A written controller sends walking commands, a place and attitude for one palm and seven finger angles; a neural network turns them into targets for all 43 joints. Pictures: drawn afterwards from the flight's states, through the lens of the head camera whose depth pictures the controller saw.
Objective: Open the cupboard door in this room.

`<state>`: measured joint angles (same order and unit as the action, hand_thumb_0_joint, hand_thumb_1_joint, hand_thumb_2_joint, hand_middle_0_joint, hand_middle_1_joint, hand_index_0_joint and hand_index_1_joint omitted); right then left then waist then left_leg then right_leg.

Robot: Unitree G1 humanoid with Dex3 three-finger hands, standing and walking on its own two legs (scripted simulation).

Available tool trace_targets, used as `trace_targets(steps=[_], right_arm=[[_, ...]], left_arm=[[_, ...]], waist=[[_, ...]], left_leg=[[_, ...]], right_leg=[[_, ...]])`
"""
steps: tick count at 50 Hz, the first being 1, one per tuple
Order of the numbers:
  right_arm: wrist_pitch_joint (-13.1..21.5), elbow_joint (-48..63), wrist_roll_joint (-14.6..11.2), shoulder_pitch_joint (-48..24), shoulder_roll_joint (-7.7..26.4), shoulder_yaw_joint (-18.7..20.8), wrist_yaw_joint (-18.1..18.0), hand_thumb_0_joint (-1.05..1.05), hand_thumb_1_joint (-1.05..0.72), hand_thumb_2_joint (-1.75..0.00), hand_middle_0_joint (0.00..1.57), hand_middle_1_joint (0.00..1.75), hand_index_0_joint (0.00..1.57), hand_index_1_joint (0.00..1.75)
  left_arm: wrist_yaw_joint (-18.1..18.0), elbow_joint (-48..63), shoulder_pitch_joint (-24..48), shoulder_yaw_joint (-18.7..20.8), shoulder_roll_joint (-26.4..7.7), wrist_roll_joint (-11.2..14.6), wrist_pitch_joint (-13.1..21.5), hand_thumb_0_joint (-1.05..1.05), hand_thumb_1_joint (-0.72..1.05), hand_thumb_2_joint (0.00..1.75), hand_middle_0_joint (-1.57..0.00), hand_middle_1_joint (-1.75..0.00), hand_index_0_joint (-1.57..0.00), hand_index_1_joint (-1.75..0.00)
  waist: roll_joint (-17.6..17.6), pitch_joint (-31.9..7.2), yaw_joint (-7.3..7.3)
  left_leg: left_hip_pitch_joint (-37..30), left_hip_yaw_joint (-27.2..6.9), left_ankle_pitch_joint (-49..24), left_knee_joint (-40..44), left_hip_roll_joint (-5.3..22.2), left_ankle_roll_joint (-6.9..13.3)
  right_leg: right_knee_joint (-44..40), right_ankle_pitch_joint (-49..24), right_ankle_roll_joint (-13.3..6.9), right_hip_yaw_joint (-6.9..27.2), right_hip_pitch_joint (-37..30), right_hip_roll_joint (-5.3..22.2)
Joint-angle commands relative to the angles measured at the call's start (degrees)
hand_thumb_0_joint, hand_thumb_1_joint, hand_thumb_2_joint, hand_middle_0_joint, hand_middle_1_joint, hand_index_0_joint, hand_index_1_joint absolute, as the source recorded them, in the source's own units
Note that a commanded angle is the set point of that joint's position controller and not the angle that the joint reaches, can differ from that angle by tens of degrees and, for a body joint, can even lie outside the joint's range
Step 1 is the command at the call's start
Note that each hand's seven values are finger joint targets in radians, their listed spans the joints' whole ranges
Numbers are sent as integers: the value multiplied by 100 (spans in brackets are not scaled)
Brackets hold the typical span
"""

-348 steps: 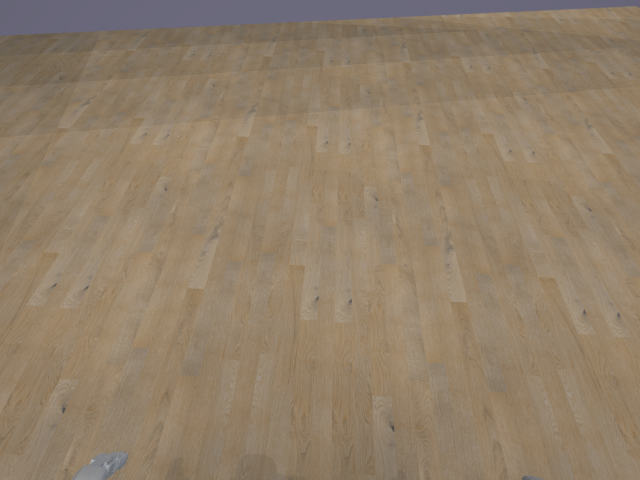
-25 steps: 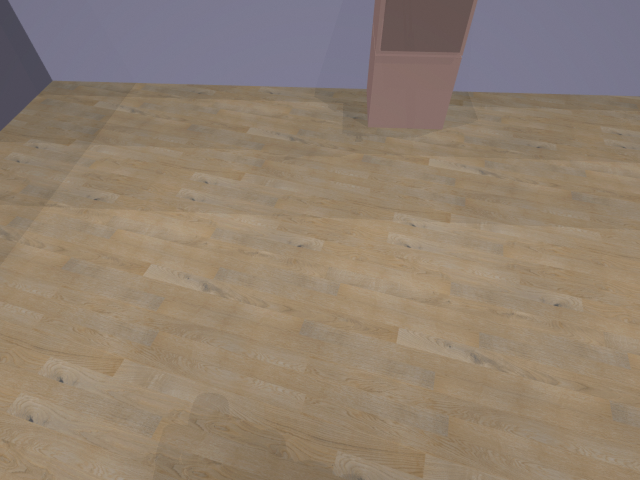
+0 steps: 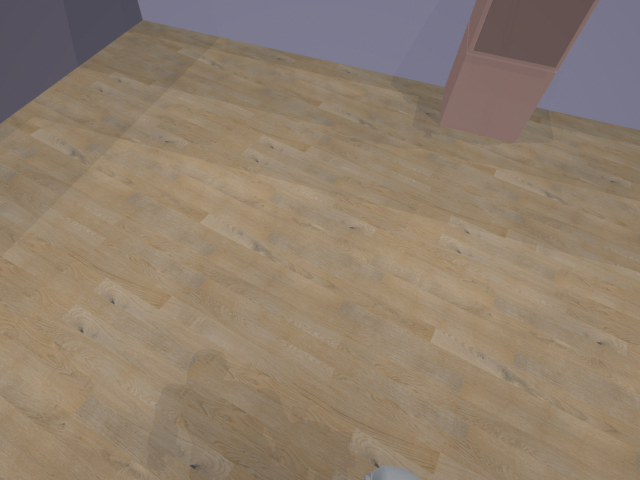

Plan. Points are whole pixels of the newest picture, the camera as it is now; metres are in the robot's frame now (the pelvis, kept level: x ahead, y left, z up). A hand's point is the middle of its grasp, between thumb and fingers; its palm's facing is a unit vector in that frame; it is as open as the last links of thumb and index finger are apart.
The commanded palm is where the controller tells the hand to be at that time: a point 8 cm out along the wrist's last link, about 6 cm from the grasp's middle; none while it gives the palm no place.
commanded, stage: stand and wait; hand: left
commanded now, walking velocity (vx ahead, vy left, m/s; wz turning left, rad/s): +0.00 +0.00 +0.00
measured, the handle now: out of the picture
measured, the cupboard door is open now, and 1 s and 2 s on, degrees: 0 0 0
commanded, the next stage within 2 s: turn or walk to find it in 0.26 s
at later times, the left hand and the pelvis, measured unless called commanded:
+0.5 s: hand out of the picture +0.00 +0.16 -0.17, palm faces +0.10 -0.97 -0.20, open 7.3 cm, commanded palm none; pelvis -0.01 -0.01 +0.00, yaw +4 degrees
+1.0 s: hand out of the picture -0.04 +0.16 -0.17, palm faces +0.08 -0.98 -0.17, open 7.3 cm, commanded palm none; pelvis -0.02 +0.00 +0.01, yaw +3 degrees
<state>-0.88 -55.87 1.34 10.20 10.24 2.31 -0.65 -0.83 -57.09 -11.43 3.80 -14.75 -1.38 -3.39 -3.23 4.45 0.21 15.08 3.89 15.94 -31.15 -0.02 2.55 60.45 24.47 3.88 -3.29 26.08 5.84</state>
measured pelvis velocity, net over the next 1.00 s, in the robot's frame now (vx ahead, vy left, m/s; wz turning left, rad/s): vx -0.02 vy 0.00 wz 0.05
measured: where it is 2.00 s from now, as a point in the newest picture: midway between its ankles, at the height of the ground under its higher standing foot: outside the picture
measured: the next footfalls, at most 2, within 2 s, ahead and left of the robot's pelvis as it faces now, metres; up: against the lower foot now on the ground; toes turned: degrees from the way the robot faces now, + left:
right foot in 0.26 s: +0.02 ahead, -0.13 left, +0.00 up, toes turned -3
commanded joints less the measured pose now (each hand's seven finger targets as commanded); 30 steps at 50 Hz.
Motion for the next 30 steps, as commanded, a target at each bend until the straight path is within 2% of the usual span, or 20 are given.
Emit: trace_targets(steps=[1,5,7,9,10,11,12,13,14,15,16,17,19,20,22,24,26,27,28,30], right_arm=[[153,132,-37,294,940,158,-109,0,-90,-90,20,30,20,30],[140,-51,-30,441,939,162,-129,0,-90,-90,20,30,20,30],[122,-141,-16,453,891,167,-125,0,-90,-90,20,30,20,30],[116,-213,-17,404,845,142,-116,0,-90,-90,20,30,20,30],[119,-240,-38,345,842,132,-111,0,-90,-90,20,30,20,30],[128,-284,-70,335,775,109,-108,0,-90,-90,20,30,20,30],[142,-334,-110,384,611,87,-86,0,-90,-90,20,30,20,30],[142,-322,-143,445,407,31,-69,0,-90,-90,20,30,20,30],[107,-322,-133,408,340,-7,-44,0,-90,-90,20,30,20,30],[27,-319,-85,381,349,1,-43,0,-90,-90,20,30,20,30],[-12,-338,-61,356,430,24,-36,0,-90,-90,20,30,20,30],[-31,-348,-47,374,461,30,-27,0,-90,-90,20,30,20,30],[-38,-413,-54,454,384,23,-37,0,-90,-90,20,30,20,30],[-30,-428,-61,468,371,19,-48,0,-90,-90,20,30,20,30],[-10,-528,-67,627,325,-2,-64,0,-90,-90,20,30,20,30],[40,-639,-56,787,351,-20,-78,0,-90,-90,20,30,20,30],[122,-733,-64,746,464,-36,-98,0,-90,-90,20,30,20,30],[138,-746,-82,660,532,-38,-108,0,-90,-90,20,30,20,30],[152,-747,-85,632,511,-46,-116,0,-90,-90,20,30,20,30],[175,-771,-92,661,481,-62,-129,0,-90,-90,20,30,20,30]], left_arm=[[1,232,-150,-49,-159,28,147,0,90,90,-20,-30,-20,-30],[-26,158,-113,-145,-13,42,155,0,90,90,-20,-30,-20,-30],[-47,92,-86,-175,39,50,177,0,90,90,-20,-30,-20,-30],[-69,-47,-294,-203,87,54,205,0,90,90,-20,-30,-20,-30],[-82,-158,-526,-220,103,52,227,0,90,90,-20,-30,-20,-30],[-101,-270,-697,-237,88,45,270,0,90,90,-20,-30,-20,-30],[-127,-331,-749,-227,-63,36,329,0,90,90,-20,-30,-20,-30],[-142,-334,-660,-241,-216,33,390,0,90,90,-20,-30,-20,-30],[-133,-311,-513,-218,-382,51,409,0,90,90,-20,-30,-20,-30],[-125,-266,-424,-151,-509,59,432,0,90,90,-20,-30,-20,-30],[-126,-235,-379,-141,-479,56,419,0,90,90,-20,-30,-20,-30],[-136,-216,-336,-120,-455,51,395,0,90,90,-20,-30,-20,-30],[-136,-187,-356,-99,-401,58,389,0,90,90,-20,-30,-20,-30],[-131,-210,-370,-105,-359,59,398,0,90,90,-20,-30,-20,-30],[-130,-260,-332,-123,-274,71,395,0,90,90,-20,-30,-20,-30],[-119,-280,-300,-141,-178,89,378,0,90,90,-20,-30,-20,-30],[-116,-375,-350,-188,-38,114,334,0,90,90,-20,-30,-20,-30],[-118,-435,-428,-204,-12,118,322,0,90,90,-20,-30,-20,-30],[-121,-492,-481,-220,27,110,323,0,90,90,-20,-30,-20,-30],[-119,-590,-570,-245,41,107,345,0,90,90,-20,-30,-20,-30]], waist=[[1013,-639,-76],[953,-678,-133],[1035,-519,-164],[970,-425,-76],[904,-483,29],[752,-523,99],[458,-468,92],[-2,-411,-30],[-416,-264,-80],[-1162,-63,-45],[-1167,81,-19],[-946,132,-43],[-531,14,-22],[-439,-62,-24],[-232,-183,-79],[15,-249,-95],[688,-339,-14],[768,-335,53],[659,-268,74],[553,-344,57]], left_leg=[[-914,-1290,-2355,1410,1370,626],[-1190,-1316,-2496,1381,1480,722],[-928,-1410,-2304,1407,1472,705],[-642,-1440,-2015,1399,1352,623],[-549,-1350,-1759,1313,1279,536],[-387,-1248,-1561,1109,1111,369],[-74,-1059,-1185,880,851,120],[71,-789,-723,722,542,-109],[57,-558,-247,665,258,-255],[31,-442,86,425,111,-316],[53,-440,239,171,120,-310],[136,-409,255,-40,138,-326],[212,-427,329,-336,171,-326],[125,-421,289,-301,212,-336],[-206,-414,-196,77,296,-334],[-595,-536,-1121,528,512,-294],[-470,-901,-1688,831,730,-126],[-364,-992,-1707,932,810,-68],[-266,-1005,-1592,1011,800,-55],[-354,-891,-1550,1006,727,-93]], right_leg=[[-203,-170,12,227,165,-44],[-1222,61,-6,175,-184,-104],[-1791,118,-59,150,-564,-136],[-2430,-174,-110,97,-983,-206],[-2894,-569,-119,51,-1275,-209],[-3612,-1132,-127,37,-1683,-170],[-4067,-1551,-188,334,-2054,45],[-4195,-1702,-407,886,-2007,533],[-4283,-1621,-638,1143,-1638,875],[-4535,-1279,-851,1407,-1257,1029],[-4667,-1079,-1001,1434,-1071,1134],[-4594,-1229,-1062,1332,-1112,1127],[-4358,-1748,-1131,1082,-1301,1094],[-4224,-2033,-1107,973,-1317,1037],[-4009,-2059,-946,736,-1227,875],[-3795,-1672,-646,412,-1057,491],[-3522,-1633,-412,103,-1387,154],[-3544,-1522,-352,60,-1542,85],[-3618,-1486,-337,72,-1633,76],[-3749,-1663,-375,141,-1733,136]])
